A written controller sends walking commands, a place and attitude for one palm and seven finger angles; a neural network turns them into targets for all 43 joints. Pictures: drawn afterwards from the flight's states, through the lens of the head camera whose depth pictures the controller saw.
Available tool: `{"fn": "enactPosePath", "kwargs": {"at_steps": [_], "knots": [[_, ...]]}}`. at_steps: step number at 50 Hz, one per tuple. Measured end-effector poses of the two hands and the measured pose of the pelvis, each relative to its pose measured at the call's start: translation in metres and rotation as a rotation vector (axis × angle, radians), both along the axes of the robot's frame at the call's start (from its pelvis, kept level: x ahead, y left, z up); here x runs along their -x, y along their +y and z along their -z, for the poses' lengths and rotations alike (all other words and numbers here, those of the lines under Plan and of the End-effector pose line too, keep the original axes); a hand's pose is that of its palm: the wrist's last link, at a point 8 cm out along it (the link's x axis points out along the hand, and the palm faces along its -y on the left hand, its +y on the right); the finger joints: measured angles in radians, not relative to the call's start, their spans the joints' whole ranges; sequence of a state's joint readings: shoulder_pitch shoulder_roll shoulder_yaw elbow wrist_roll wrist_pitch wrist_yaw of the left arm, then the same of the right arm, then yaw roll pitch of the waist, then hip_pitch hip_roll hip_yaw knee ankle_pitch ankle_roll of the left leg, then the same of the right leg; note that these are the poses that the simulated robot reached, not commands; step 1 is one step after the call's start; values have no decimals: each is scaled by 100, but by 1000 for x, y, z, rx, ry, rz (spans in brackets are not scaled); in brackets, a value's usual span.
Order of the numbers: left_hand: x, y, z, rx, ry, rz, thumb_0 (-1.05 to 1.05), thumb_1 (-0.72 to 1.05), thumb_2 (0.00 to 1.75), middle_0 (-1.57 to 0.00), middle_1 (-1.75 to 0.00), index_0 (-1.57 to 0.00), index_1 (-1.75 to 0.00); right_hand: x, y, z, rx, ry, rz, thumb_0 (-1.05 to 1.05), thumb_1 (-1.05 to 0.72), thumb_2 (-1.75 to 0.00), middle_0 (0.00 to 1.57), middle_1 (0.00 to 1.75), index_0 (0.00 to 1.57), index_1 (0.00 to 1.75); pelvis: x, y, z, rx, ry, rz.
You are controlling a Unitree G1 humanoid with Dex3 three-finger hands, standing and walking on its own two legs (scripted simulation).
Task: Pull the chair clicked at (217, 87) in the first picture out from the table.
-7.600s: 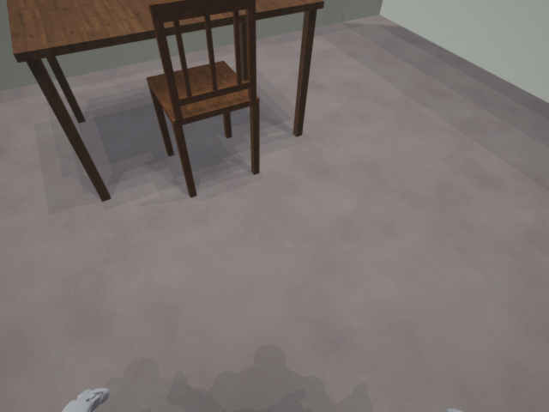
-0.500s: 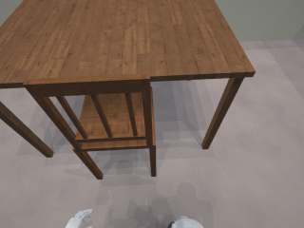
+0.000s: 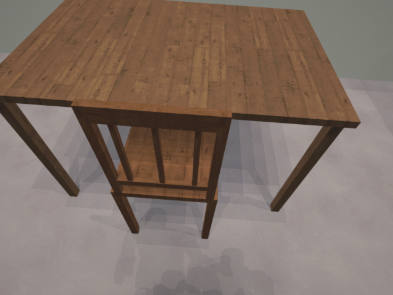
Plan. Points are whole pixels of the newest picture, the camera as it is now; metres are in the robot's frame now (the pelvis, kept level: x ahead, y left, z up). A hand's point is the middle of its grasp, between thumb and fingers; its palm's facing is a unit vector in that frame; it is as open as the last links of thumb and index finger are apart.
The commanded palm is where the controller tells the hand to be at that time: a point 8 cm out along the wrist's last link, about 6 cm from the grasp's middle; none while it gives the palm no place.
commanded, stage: come to a stop and stand still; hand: left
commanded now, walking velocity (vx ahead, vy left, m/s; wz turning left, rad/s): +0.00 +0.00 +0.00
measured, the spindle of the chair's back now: (159, 157) +0.47 +0.15 -0.09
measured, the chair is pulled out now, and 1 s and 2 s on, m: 0.00 0.00 0.00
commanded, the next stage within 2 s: look again from close up in 0.88 s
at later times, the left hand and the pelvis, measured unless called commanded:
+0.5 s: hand out of the picture -0.04 +0.17 -0.16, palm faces +0.00 -0.98 -0.22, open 7.4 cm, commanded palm none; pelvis -0.04 +0.00 +0.01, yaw -2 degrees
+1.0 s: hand out of the picture -0.07 +0.13 -0.16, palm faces +0.03 -0.99 -0.17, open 7.4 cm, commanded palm none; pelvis -0.04 -0.02 +0.01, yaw -1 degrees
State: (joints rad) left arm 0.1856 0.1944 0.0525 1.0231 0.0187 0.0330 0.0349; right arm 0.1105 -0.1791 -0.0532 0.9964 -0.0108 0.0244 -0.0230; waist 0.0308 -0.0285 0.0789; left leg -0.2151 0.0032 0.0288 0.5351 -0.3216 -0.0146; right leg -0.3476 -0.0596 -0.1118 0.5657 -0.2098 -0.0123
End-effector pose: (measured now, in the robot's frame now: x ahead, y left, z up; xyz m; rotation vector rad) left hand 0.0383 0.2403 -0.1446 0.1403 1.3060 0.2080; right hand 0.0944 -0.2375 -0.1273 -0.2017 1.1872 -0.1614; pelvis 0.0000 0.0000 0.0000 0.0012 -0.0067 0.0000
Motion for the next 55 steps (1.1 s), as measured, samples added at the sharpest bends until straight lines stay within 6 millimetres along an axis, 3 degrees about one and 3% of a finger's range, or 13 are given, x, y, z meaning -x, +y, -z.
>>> {"fn": "enactPosePath", "kwargs": {"at_steps": [6, 13, 21, 30, 37, 41, 46, 50, 55], "knots": [[30, 14, -3, 24, 58, -24, 0, 91, 89, -20, -30, -20, -29, 28, 27, -12, 5, 48, -18, 0, -91, -89, 19, 30, 20, 30, 8, 14, -11, 5, -6, 5], [63, 14, -9, 13, 136, 2, 0, 91, 89, -20, -30, -20, -29, 57, 31, -4, -23, 69, 30, 0, -93, -89, 20, 30, 20, 30, 20, 18, -12, -16, 8, 30], [80, -8, -19, -4, 130, 41, 0, 91, 89, -20, -30, -20, -29, 110, 18, 13, -71, 138, 95, -1, -94, -89, 20, 30, 20, 30, 36, 7, -12, -16, -8, 28], [87, -36, -15, 26, 95, 55, 1, 92, 89, -20, -30, -20, -29, 172, 12, 13, -92, 249, 115, 0, -92, -89, 19, 30, 20, 30, 49, -10, -14, -14, -36, 26], [102, -50, -12, 50, 120, 39, 1, 92, 89, -20, -30, -20, -29, 203, 12, 11, -99, 326, 128, 0, -92, -89, 19, 30, 20, 30, 54, -19, -13, -10, -30, 21], [110, -56, -12, 60, 147, 26, 0, 91, 89, -20, -30, -20, -29, 209, 13, 11, -103, 352, 129, 0, -91, -89, 19, 30, 20, 30, 53, -21, -13, -9, -22, 19], [115, -61, -12, 68, 175, 13, 0, 91, 89, -20, -30, -20, -29, 202, 15, 11, -109, 352, 126, 0, -91, -89, 19, 30, 20, 30, 48, -23, -13, -10, -13, 19], [114, -64, -12, 64, 176, 13, 0, 91, 89, -20, -30, -20, -29, 186, 16, 12, -114, 325, 112, 0, -91, -89, 19, 30, 20, 30, 43, -23, -13, -6, -4, 20], [109, -58, -8, 64, 140, 47, 0, 91, 89, -20, -30, -20, -29, 152, 8, 13, -68, 212, 101, 2, -93, -89, 20, 30, 20, 30, 43, -15, -8, 15, -7, 33]]}}
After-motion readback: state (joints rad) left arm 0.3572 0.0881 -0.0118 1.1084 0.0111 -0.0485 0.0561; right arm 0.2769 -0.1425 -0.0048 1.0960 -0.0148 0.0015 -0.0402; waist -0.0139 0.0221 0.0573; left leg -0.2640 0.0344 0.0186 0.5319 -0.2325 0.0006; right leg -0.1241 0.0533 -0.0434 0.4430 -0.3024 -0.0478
